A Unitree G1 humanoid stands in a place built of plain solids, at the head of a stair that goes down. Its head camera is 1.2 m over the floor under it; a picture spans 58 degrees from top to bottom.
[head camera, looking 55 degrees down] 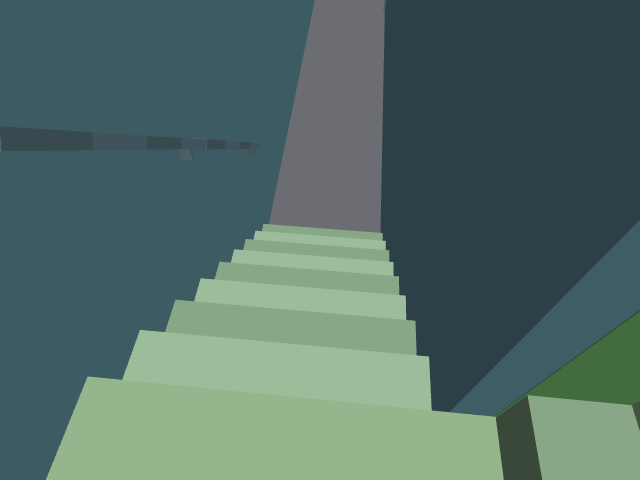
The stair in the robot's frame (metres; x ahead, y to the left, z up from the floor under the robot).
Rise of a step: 0.21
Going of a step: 0.23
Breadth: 0.99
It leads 5 degrees to the right of straight ahead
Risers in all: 9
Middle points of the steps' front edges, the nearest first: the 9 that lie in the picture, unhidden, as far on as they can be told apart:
0.33 0.15 0.00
0.56 0.13 -0.21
0.78 0.11 -0.42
1.01 0.09 -0.63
1.23 0.07 -0.84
1.46 0.04 -1.05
1.68 0.02 -1.26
1.91 0.00 -1.47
2.13 -0.02 -1.68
